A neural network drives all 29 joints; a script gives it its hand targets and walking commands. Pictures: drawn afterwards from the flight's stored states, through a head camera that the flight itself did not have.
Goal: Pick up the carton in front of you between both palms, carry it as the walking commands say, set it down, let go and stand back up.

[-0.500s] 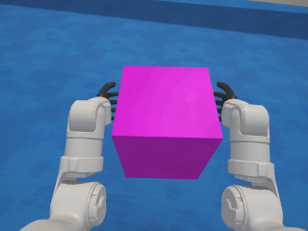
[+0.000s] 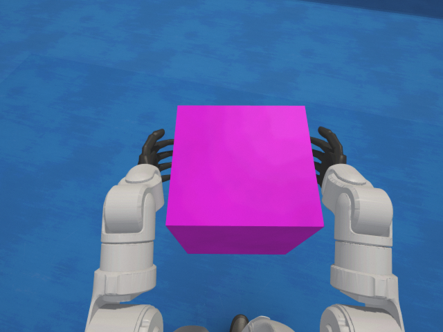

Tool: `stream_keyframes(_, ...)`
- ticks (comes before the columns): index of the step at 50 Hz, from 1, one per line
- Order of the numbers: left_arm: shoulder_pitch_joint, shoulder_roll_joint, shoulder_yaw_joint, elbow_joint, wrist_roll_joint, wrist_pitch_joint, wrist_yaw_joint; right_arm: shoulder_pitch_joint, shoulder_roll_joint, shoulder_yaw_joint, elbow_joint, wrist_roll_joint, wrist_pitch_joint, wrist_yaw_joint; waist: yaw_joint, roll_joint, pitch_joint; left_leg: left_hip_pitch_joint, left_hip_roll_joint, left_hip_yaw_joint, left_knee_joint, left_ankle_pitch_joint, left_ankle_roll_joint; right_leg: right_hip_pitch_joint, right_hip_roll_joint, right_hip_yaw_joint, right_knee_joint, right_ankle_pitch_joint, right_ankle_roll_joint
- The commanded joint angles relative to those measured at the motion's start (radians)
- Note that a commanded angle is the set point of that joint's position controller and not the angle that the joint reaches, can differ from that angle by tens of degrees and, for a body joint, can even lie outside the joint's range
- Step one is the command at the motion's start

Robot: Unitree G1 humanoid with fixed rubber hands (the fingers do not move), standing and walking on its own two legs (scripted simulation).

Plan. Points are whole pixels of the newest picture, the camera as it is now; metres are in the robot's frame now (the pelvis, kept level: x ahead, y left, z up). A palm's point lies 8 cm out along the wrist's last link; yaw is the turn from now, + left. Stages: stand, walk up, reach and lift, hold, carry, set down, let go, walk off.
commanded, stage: carry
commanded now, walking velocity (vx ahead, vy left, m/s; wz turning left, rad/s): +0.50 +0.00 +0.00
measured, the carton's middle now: (238, 189) +0.36 +0.01 +0.01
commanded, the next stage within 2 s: none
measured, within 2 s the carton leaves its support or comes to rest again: neither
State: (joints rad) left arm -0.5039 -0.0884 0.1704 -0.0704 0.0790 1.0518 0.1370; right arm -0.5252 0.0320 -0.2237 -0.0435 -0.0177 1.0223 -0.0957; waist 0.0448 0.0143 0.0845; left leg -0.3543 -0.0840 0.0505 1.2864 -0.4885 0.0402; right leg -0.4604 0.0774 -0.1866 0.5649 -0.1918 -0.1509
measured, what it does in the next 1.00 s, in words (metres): walks ahead: left foot, then right foot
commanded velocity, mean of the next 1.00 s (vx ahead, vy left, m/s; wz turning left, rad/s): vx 0.50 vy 0.00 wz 0.00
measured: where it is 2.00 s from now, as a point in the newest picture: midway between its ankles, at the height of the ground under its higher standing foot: (228, 151)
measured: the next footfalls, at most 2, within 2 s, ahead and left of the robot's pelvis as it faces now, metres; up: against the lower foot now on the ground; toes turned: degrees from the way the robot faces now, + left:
left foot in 0.34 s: +0.41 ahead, +0.14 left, +0.00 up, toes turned +7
right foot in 0.84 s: +0.71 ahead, -0.07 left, +0.00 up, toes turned -13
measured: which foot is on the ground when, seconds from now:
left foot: up 0.00-0.32, down 0.34-0.88, up 0.90-1.00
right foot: down 0.00-0.36, up 0.38-0.82, down 0.84-1.00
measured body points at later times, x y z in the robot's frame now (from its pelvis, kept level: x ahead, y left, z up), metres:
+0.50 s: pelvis +0.33 +0.07 +0.02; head +0.34 +0.08 +0.47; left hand +0.64 +0.19 +0.07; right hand +0.61 -0.11 +0.08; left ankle +0.37 +0.14 -0.72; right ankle +0.24 -0.04 -0.63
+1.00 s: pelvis +0.64 +0.02 +0.02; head +0.62 +0.01 +0.47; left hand +0.90 +0.17 +0.09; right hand +0.92 -0.13 +0.09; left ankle +0.55 +0.14 -0.63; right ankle +0.67 -0.06 -0.72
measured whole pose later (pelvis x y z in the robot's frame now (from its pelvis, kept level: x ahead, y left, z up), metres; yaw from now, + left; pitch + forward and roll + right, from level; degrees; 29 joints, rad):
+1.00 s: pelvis +0.64 +0.02 +0.02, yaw +0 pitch +3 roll +0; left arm -0.15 -0.13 0.10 -0.26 0.12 1.23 0.09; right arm -0.17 0.14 -0.13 -0.27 -0.13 1.22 -0.08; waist 0.03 0.02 -0.12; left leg -0.45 0.07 0.07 1.13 -0.34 0.01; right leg -0.31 -0.03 -0.24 0.43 -0.18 -0.07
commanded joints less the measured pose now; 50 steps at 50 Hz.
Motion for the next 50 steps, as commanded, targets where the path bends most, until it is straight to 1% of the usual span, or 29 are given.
stream_keyframes(1,-0.711,-0.919,-0.773,-0.13,-0.461,0.022,-0.23,-0.585,0.904,0.718,-0.071,0.304,0.061,0.204,0.051,-0.029,-0.653,-0.529,0.086,-0.125,0.166,-0.017,0.011,0.875,-0.388,0.573,-0.093,0.394,-0.191)
stream_keyframes(3,-0.806,-0.952,-0.796,-0.125,-0.531,0.046,-0.25,-0.571,0.866,0.652,-0.037,0.247,0.077,0.184,0.029,0.033,-0.578,-0.415,0.107,-0.089,-0.001,0.061,-0.005,0.651,-0.36,0.507,-0.162,0.306,-0.118)
stream_keyframes(4,-0.821,-0.958,-0.791,-0.109,-0.551,0.057,-0.258,-0.552,0.856,0.629,-0.012,0.225,0.088,0.179,0.02,0.02,-0.55,-0.37,0.11,-0.066,-0.083,0.067,-0.016,0.578,-0.346,0.478,-0.187,0.29,-0.104)
stream_keyframes(6,-0.827,-0.969,-0.762,-0.073,-0.56,0.08,-0.274,-0.527,0.858,0.61,0.028,0.2,0.108,0.175,0.015,-0.044,-0.499,-0.336,0.112,-0.015,-0.253,0.076,-0.038,0.514,-0.325,0.408,-0.215,0.387,-0.099)
stream_keyframes(10,-0.726,-1.004,-0.681,0.027,-0.512,0.122,-0.299,-0.505,0.925,0.625,0.056,0.203,0.146,0.18,0.011,-0.143,-0.429,-0.239,0.088,0.077,-0.582,0.321,-0.041,0.47,-0.257,0.23,-0.21,0.567,-0.02)
stream_keyframes(13,-0.606,-1.019,-0.625,0.062,-0.453,0.145,-0.304,-0.49,0.993,0.66,0.031,0.242,0.178,0.196,0.005,-0.184,-0.39,-0.145,0.061,0.136,-0.754,0.467,-0.034,0.481,-0.236,0.145,-0.202,0.605,0.036)
stream_keyframes(15,-0.537,-1.025,-0.614,0.056,-0.421,0.155,-0.302,-0.465,1.039,0.685,0.012,0.271,0.191,0.213,-0.021,-0.188,-0.417,0.025,0.042,0.172,-0.856,0.514,-0.025,0.471,-0.233,0.082,-0.094,0.669,0.078)
stream_keyframes(16,-0.509,-1.026,-0.617,0.043,-0.407,0.159,-0.3,-0.441,1.051,0.694,0.005,0.282,0.194,0.222,-0.043,-0.172,-0.46,0.186,0.036,0.187,-0.888,0.481,-0.023,0.428,-0.216,0.042,0.015,0.622,0.108)
stream_keyframes(17,-0.488,-1.018,-0.62,0.026,-0.393,0.162,-0.298,-0.427,1.064,0.702,-0.009,0.292,0.196,0.231,-0.067,-0.123,-0.517,0.368,0.131,0.072,-0.859,0.391,-0.016,0.316,-0.207,0.03,0.178,0.403,0.134)
stream_keyframes(18,-0.484,-1.038,-0.633,-0.006,-0.397,0.17,-0.299,-0.407,1.052,0.706,-0.025,0.285,0.195,0.236,-0.072,0.091,-0.604,0.555,0.412,-0.389,-0.9,0.3,0.103,0.085,-0.128,0.05,0.448,0.117,0.167)
stream_keyframes(19,-0.497,-1.035,-0.651,-0.047,-0.392,0.171,-0.301,-0.404,1.078,0.72,-0.045,0.289,0.188,0.242,-0.082,0.239,-0.579,0.63,0.494,-0.651,-1.025,0.335,0.193,-0.146,-0.021,0.108,0.604,-0.279,0.173)
stream_keyframes(20,-0.488,-1.053,-0.665,-0.075,-0.383,0.162,-0.298,-0.412,1.097,0.733,-0.101,0.314,0.187,0.249,-0.071,0.178,-0.537,0.601,0.493,-0.581,-1.011,0.361,0.204,-0.216,-0.085,0.186,0.703,-0.299,0.14)
stream_keyframes(22,-0.438,-1.074,-0.681,-0.15,-0.365,0.138,-0.285,-0.414,1.149,0.777,-0.199,0.349,0.175,0.265,-0.07,0.043,-0.498,0.48,0.425,-0.386,-1.012,0.47,0.144,-0.214,-0.151,0.2,0.646,-0.192,0.12)
stream_keyframes(23,-0.403,-1.078,-0.694,-0.19,-0.355,0.126,-0.277,-0.401,1.157,0.797,-0.241,0.36,0.168,0.271,-0.066,0.037,-0.5,0.436,0.401,-0.314,-1.032,0.483,0.116,-0.183,-0.172,0.198,0.575,-0.148,0.125)
stream_keyframes(24,-0.365,-1.075,-0.71,-0.229,-0.342,0.116,-0.268,-0.368,1.157,0.812,-0.272,0.367,0.162,0.276,-0.065,0.06,-0.519,0.433,0.387,-0.262,-1.041,0.493,0.1,-0.157,-0.172,0.184,0.518,-0.126,0.134)
stream_keyframes(26,-0.256,-1.049,-0.737,-0.285,-0.308,0.098,-0.253,-0.257,1.142,0.829,-0.303,0.369,0.153,0.284,-0.065,0.094,-0.534,0.458,0.377,-0.203,-1.066,0.527,0.102,-0.149,-0.162,0.148,0.422,-0.114,0.15)
stream_keyframes(29,-0.15,-1.035,-0.762,-0.334,-0.308,0.095,-0.244,-0.14,1.082,0.839,-0.345,0.373,0.156,0.293,-0.066,0.105,-0.503,0.484,0.366,-0.124,-1.083,0.595,0.105,-0.167,-0.158,0.108,0.25,-0.055,0.164)
stream_keyframes(33,-0.098,-0.965,-0.781,-0.373,-0.329,0.123,-0.25,-0.047,0.993,0.824,-0.365,0.349,0.176,0.292,-0.073,0.128,-0.422,0.507,0.324,-0.026,-1.074,0.704,0.085,-0.173,-0.137,0.045,0.073,0.067,0.162)
stream_keyframes(37,-0.104,-0.904,-0.787,-0.368,-0.355,0.164,-0.27,-0.004,0.94,0.798,-0.332,0.308,0.203,0.281,-0.079,0.138,-0.323,0.495,0.308,0.03,-1.058,0.749,0.074,-0.136,-0.122,-0.012,-0.035,0.127,0.146)
stream_keyframes(39,-0.112,-0.882,-0.779,-0.352,-0.363,0.181,-0.281,-0.006,0.921,0.79,-0.313,0.295,0.215,0.276,-0.074,0.146,-0.29,0.464,0.311,0.052,-1.007,0.819,0.062,-0.053,-0.109,-0.039,-0.08,0.113,0.129)
stream_keyframes(41,-0.103,-0.869,-0.762,-0.32,-0.362,0.191,-0.287,-0.021,0.911,0.788,-0.303,0.292,0.225,0.272,-0.043,0.118,-0.342,0.367,0.277,0.13,-0.803,0.917,0.021,0.207,-0.056,-0.098,-0.132,0.069,0.112)
stream_keyframes(42,-0.112,-0.861,-0.752,-0.305,-0.359,0.194,-0.29,-0.037,0.897,0.787,-0.298,0.29,0.229,0.27,-0.024,0.076,-0.405,0.229,0.251,0.157,-0.642,0.793,-0.012,0.414,-0.115,-0.025,-0.125,0.032,0.097)
stream_keyframes(43,-0.119,-0.853,-0.736,-0.282,-0.348,0.193,-0.293,-0.089,0.901,0.8,-0.315,0.298,0.237,0.268,-0.008,-0.121,-0.492,-0.032,0.17,0.15,-0.345,0.535,-0.052,0.631,-0.367,0.394,-0.187,-0.103,-0.015)
stream_keyframes(44,-0.114,-0.869,-0.733,-0.247,-0.347,0.187,-0.294,-0.12,0.914,0.814,-0.319,0.303,0.241,0.269,-0.006,-0.339,-0.501,-0.289,0.044,0.09,-0.112,0.057,-0.068,0.744,-0.502,0.723,-0.331,-0.036,-0.125)
stream_keyframes(45,-0.126,-0.899,-0.742,-0.258,-0.364,0.184,-0.297,-0.135,0.942,0.822,-0.298,0.306,0.236,0.272,-0.012,-0.252,-0.476,-0.357,0.108,-0.018,0.025,0.004,-0.038,0.709,-0.506,0.671,-0.324,0.07,-0.131)
stream_keyframes(46,-0.147,-0.937,-0.756,-0.268,-0.377,0.176,-0.3,-0.137,0.974,0.819,-0.288,0.315,0.226,0.277,-0.01,-0.164,-0.475,-0.357,0.155,-0.048,0.051,0.032,-0.017,0.649,-0.488,0.574,-0.304,0.128,-0.111)
stream_keyframes(47,-0.169,-0.972,-0.769,-0.282,-0.385,0.167,-0.304,-0.137,1.002,0.82,-0.284,0.317,0.215,0.28,-0.019,-0.069,-0.452,-0.328,0.194,-0.063,-0.01,0.097,-0.01,0.552,-0.463,0.476,-0.314,0.117,-0.068)
stream_keyframes(48,-0.193,-0.994,-0.78,-0.296,-0.392,0.159,-0.307,-0.132,1.02,0.823,-0.277,0.312,0.204,0.28,-0.029,-0.037,-0.437,-0.293,0.221,-0.072,-0.102,0.155,-0.015,0.475,-0.433,0.399,-0.347,0.04,-0.022)
stream_keyframes(50,-0.202,-1.009,-0.791,-0.306,-0.408,0.146,-0.314,-0.112,1.058,0.827,-0.27,0.303,0.188,0.275,-0.035,-0.092,-0.422,-0.235,0.216,-0.02,-0.241,0.22,-0.031,0.399,-0.393,0.284,-0.406,-0.065,0.015)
